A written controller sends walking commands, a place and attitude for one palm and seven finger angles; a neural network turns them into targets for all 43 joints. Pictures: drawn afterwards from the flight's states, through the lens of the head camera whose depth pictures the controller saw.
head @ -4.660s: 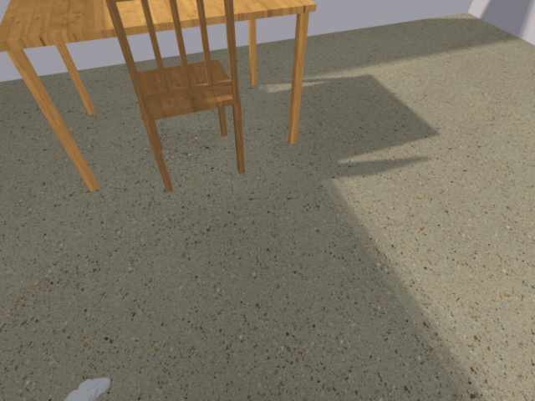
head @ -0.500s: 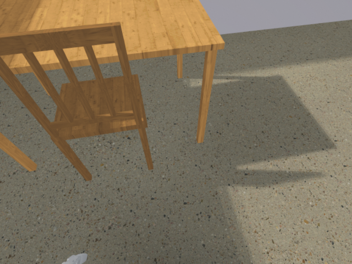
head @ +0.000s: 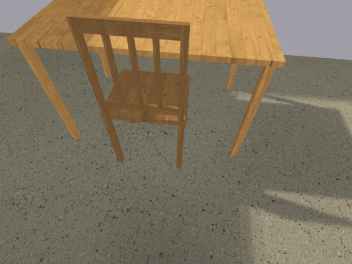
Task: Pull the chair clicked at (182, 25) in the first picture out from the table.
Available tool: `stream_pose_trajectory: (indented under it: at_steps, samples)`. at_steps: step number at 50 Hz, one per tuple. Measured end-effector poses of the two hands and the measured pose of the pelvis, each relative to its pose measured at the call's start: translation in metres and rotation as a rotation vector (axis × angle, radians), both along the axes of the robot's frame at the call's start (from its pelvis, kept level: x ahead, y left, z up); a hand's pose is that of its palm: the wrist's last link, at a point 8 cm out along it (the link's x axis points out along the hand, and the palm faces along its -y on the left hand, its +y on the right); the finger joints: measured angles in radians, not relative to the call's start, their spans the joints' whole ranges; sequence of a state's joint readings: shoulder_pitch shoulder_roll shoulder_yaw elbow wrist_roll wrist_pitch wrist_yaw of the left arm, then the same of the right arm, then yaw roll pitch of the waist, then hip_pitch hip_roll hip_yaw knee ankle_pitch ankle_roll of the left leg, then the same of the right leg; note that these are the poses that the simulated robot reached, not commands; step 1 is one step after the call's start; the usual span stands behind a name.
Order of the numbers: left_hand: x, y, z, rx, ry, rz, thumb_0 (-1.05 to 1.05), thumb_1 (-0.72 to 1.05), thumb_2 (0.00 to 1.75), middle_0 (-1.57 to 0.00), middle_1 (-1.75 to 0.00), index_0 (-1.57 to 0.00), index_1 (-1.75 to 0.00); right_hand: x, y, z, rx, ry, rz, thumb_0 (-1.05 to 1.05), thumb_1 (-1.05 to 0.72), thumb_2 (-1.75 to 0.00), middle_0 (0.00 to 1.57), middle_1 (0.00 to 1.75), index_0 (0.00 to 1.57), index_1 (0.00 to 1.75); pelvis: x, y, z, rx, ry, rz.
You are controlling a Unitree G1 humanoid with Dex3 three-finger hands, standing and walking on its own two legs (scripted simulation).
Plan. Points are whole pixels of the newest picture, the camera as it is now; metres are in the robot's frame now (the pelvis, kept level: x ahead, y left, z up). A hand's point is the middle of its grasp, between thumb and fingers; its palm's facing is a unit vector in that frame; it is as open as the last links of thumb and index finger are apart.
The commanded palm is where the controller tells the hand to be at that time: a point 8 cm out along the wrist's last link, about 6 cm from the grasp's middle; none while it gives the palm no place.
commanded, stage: take the last steps up to it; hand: left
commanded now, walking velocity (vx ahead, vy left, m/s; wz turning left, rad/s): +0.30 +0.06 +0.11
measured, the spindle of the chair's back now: (136, 75) +0.77 +0.25 -0.06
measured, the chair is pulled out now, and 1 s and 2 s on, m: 0.00 0.00 0.00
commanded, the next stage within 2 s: come to a stop and stand still in 0.86 s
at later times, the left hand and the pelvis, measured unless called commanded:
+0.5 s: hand (116, 233) +0.21 +0.19 -0.17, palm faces +0.01 -0.98 -0.21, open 7.4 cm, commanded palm none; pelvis +0.13 +0.01 -0.02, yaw +1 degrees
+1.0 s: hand (121, 223) +0.23 +0.19 -0.17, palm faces +0.15 -0.98 -0.16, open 7.3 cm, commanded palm none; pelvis +0.28 +0.03 +0.00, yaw +3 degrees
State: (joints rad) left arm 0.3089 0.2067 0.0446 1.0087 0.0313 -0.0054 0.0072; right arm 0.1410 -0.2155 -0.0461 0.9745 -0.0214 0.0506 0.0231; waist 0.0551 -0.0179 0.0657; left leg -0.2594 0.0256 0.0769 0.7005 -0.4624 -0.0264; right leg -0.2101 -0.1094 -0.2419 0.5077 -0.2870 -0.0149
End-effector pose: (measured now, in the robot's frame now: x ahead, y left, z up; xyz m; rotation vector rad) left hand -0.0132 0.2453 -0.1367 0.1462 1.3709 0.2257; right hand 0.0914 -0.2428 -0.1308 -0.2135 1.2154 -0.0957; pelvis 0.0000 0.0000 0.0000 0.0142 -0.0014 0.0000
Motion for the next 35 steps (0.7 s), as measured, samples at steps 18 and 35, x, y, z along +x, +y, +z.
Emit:
stream_pose_trajectory:
  at_steps: [18,35]
  samples:
    - [0.096,0.028,-0.003,-0.029,-0.037,-0.011,0.01,0.91,0.90,-0.20,-0.30,-0.20,-0.30,-0.059,0.055,-0.011,0.033,0.224,-0.090,0.00,-0.91,-0.90,0.20,0.30,0.20,0.30,0.073,0.030,0.000,0.014,-0.016,0.031]
    - [0.251,-0.023,0.010,0.007,-0.176,-0.030,0.00,0.94,0.90,-0.21,-0.30,-0.21,-0.30,0.075,0.007,-0.020,0.058,0.213,-0.112,0.00,-0.91,-0.90,0.20,0.30,0.20,0.30,0.191,-0.012,0.001,-0.010,-0.019,0.045]
